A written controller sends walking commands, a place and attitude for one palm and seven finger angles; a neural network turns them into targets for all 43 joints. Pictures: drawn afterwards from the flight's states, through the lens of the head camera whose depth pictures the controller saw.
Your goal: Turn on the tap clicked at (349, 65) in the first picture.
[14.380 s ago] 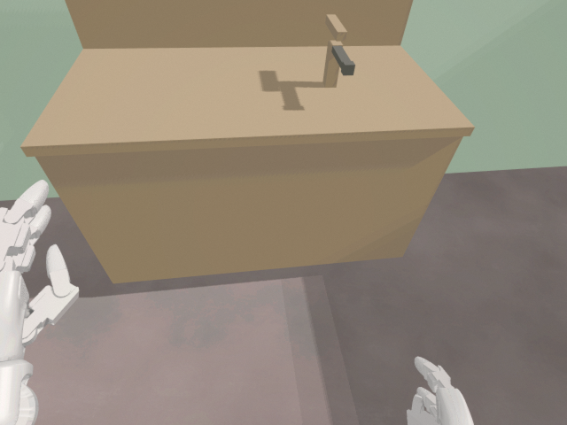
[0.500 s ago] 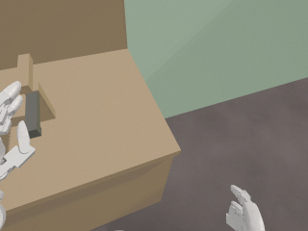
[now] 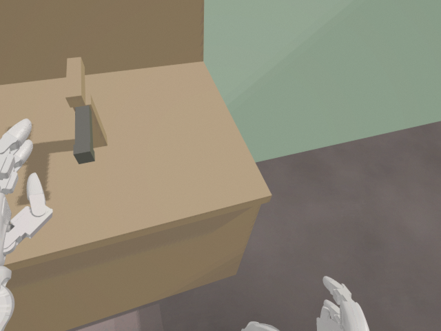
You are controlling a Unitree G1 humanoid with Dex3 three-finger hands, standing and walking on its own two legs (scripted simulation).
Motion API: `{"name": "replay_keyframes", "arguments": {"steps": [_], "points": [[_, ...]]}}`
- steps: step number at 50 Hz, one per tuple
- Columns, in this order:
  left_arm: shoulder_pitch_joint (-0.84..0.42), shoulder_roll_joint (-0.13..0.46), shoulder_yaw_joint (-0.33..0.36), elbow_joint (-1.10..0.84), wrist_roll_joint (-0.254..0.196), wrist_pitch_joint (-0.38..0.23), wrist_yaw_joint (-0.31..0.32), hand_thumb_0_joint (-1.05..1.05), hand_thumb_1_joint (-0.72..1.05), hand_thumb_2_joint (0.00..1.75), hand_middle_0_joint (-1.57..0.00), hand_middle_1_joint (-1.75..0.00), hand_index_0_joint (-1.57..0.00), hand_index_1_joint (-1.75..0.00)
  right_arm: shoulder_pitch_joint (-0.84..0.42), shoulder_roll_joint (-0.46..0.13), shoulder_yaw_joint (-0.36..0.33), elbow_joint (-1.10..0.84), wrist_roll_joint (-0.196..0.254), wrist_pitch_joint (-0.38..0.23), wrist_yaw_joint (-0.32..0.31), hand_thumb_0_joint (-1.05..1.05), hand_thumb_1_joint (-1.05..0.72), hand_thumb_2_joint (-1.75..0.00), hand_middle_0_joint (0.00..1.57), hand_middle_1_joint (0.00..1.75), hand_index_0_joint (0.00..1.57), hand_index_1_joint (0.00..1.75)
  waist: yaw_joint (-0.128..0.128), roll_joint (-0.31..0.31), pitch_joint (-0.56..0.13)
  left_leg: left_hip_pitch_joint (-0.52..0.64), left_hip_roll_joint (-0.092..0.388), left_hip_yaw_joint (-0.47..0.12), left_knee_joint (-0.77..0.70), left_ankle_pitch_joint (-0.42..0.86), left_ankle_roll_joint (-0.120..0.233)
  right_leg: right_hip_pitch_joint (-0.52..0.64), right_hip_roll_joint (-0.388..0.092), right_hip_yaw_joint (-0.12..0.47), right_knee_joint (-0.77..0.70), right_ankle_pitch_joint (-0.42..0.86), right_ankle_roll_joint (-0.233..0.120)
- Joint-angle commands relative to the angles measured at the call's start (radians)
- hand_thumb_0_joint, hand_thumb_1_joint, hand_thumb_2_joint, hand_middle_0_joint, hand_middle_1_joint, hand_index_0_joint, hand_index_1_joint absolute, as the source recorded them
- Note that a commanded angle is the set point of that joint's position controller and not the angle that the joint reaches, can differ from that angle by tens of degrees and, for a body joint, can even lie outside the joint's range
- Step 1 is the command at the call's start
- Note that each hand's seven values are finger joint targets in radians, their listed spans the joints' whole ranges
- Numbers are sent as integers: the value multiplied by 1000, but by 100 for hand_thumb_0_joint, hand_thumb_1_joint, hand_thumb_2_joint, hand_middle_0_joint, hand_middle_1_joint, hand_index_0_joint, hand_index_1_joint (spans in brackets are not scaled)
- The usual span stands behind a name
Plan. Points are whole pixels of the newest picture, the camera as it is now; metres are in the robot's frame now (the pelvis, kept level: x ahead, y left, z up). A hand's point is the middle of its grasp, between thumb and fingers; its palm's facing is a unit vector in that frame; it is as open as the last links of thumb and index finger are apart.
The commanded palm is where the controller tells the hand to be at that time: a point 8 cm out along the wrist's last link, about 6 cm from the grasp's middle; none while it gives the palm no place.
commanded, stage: shuffle to correct the standing spot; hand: left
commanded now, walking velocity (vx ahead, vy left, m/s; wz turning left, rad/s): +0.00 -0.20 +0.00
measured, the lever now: (84, 153) +0.38 +0.29 +0.08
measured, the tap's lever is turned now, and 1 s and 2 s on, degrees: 0 0 0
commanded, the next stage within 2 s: come to a stop and stand still in 0.22 s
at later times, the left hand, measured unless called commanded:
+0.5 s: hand (90, 238) +0.19 +0.18 +0.17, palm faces +0.37 -0.82 -0.43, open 7.4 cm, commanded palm +0.13 +0.23 +0.18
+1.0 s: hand (101, 232) +0.21 +0.18 +0.15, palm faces +0.29 -0.87 -0.41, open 7.4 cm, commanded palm +0.15 +0.22 +0.18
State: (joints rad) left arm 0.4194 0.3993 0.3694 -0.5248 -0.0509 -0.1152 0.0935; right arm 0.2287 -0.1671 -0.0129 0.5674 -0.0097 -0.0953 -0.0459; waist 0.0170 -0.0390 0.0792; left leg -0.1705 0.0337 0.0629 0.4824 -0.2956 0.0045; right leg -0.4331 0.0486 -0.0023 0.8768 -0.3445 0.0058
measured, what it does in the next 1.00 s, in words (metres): steps on the spot: right foot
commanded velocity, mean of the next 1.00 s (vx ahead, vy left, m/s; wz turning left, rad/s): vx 0.02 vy -0.04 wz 0.00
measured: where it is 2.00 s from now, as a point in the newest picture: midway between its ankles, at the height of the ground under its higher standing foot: outside the picture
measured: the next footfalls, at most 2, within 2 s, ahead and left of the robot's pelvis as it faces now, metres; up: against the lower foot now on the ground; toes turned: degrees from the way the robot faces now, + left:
right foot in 0.16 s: +0.08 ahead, -0.18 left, +0.00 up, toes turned +1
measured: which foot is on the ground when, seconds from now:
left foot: down 0.00-1.00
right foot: up 0.00-0.14, down 0.16-1.00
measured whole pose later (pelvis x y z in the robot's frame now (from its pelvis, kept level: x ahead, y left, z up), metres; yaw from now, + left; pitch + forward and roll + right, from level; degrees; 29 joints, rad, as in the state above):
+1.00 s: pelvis -0.01 -0.05 +0.00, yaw -1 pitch -1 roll +0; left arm 0.44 0.38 0.32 -0.41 -0.04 -0.25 0.06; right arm 0.21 -0.17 0.03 0.56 0.01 -0.16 -0.02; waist 0.00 -0.03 0.06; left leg -0.19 0.01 0.08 0.47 -0.26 0.02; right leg -0.28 -0.02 -0.01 0.45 -0.15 0.01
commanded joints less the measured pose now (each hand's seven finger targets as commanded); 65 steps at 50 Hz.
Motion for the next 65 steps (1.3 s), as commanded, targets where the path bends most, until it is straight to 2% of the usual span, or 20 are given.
{"name": "replay_keyframes", "arguments": {"steps": [1,6,11,13,16,17,19,21,22,25,32,33,34,36,39,44,47,52,56,65], "points": [[3,139,110,-278,9,-69,2,0,90,90,-20,-30,-20,-30,-50,-169,-81,-175,24,-41,38,0,-90,-90,20,30,20,30,11,255,-122,116,260,-141,-52,618,79,-11,-59,-41,-135,-5,-35],[-11,183,152,-201,-3,-82,-10,0,90,90,-20,-30,-20,-30,-43,-161,-61,-185,51,-28,46,0,-90,-90,20,30,20,30,-27,180,-124,-140,184,-112,98,160,45,289,-62,-110,-453,202,-31],[-59,182,139,-198,-37,-75,12,0,90,90,-20,-30,-20,-30,-39,-152,-74,-149,62,-33,28,0,-90,-90,20,30,20,30,-45,-106,-123,-113,4,-26,218,-183,4,99,-215,100,-531,-16,-113],[-36,185,134,-251,-39,-76,13,0,90,90,-20,-30,-20,-30,-51,-141,-62,-144,50,-33,12,0,-90,-90,20,30,20,30,-50,3,-125,-40,19,-16,90,-136,13,44,-197,34,-476,-110,-99],[-76,200,140,-352,-19,-101,21,0,90,90,-20,-30,-20,-30,-111,-161,-53,-165,34,-31,16,0,-90,-90,20,30,20,30,-37,460,-83,-164,203,-293,-195,-190,85,106,-35,-100,-169,-87,3],[-79,176,119,-353,-1,-112,23,0,90,90,-20,-30,-20,-30,-109,-144,-52,-164,30,-34,21,0,-90,-90,20,30,20,30,-26,456,-57,-228,222,-291,-186,-129,104,169,-44,-81,-200,-59,-3],[-20,199,161,-296,12,-118,39,0,90,90,-20,-30,-20,-30,-51,-154,-64,-147,37,-43,34,0,-90,-90,20,30,20,30,-8,246,-142,-204,111,-130,71,45,61,343,-79,-39,-435,112,-24],[46,211,174,-240,-1,-97,49,0,90,90,-20,-30,-20,-30,-32,-131,-69,-143,52,-46,27,0,-90,-90,20,30,20,30,-26,-127,-222,-238,-67,-10,388,-58,1,393,-277,196,-539,353,-128],[52,191,165,-219,-16,-101,49,0,90,90,-20,-30,-20,-30,-38,-137,-64,-135,51,-57,15,0,-90,-90,20,30,20,30,-20,-165,-198,-216,-60,-33,408,-141,1,307,-328,213,-597,289,-153],[76,168,159,-154,-20,-89,53,0,90,90,-20,-30,-20,-30,-48,-135,-45,-96,41,-54,5,0,-90,-90,20,30,20,30,-39,-113,-120,-93,3,-53,165,-77,19,107,-309,172,-579,-27,-139],[-70,114,72,-139,17,-115,51,0,90,90,-20,-30,-20,-30,-108,-155,-33,-108,38,-69,-8,0,-90,-90,20,30,20,30,-16,228,-53,-195,140,-238,-194,-41,81,247,-93,-20,-386,70,-19],[-1008,880,630,-283,166,-244,40,0,90,90,-20,-30,-20,-30,83,-192,-47,-51,-37,-151,-6,0,-90,-90,20,30,20,30,52,17,5,-310,112,-43,54,163,72,243,-145,52,-448,184,-28],[-441,270,206,253,49,-187,-18,0,90,90,-20,-30,-20,-30,-21,-65,5,-38,10,-155,11,0,-90,-90,20,30,20,30,11,-66,-149,-118,-27,-70,67,122,14,200,-182,141,-473,315,-108],[-307,59,25,113,8,-185,-8,0,90,90,-20,-30,-20,-30,-57,-114,-22,-107,39,-171,21,0,-90,-90,20,30,20,30,-1,62,-132,-1,-16,-15,-17,159,-11,240,-199,175,-468,448,-106],[-201,59,-16,-50,7,-200,3,0,90,90,-20,-30,-20,-30,-69,-146,-28,-112,26,-158,46,0,-90,-90,20,30,20,30,22,220,-203,-14,29,-54,-90,161,15,302,-137,95,-447,241,-47],[-53,160,127,-70,3,-189,21,0,90,90,-20,-30,-20,-30,-98,-143,-18,-145,23,-125,42,0,-90,-90,20,30,20,30,26,-48,-161,-143,25,-64,-129,-1,16,336,-107,60,-489,116,-25],[-74,195,196,-72,-9,-188,23,0,90,90,-20,-30,-20,-30,-105,-137,-14,-154,19,-102,17,0,-90,-90,20,30,20,30,10,-35,-131,-131,20,-73,-143,-51,19,277,-113,72,-530,24,-28],[-195,148,127,-125,0,-198,14,0,90,90,-20,-30,-20,-30,-99,-141,-11,-150,18,-121,7,0,-90,-90,20,30,20,30,10,144,-134,-126,42,-70,-178,-37,27,312,-89,46,-475,125,-25],[-207,61,14,-138,14,-185,13,0,90,90,-20,-30,-20,-30,-90,-143,-15,-131,21,-146,17,0,-90,-90,20,30,20,30,8,131,-173,-44,28,-45,-135,110,12,324,-93,40,-473,261,-24],[-65,122,106,-127,12,-169,32,0,90,90,-20,-30,-20,-30,-107,-151,-27,-140,19,-102,20,0,-90,-90,20,30,20,30,7,79,-188,-52,30,-54,-100,279,-12,380,-107,15,-454,430,-29]]}}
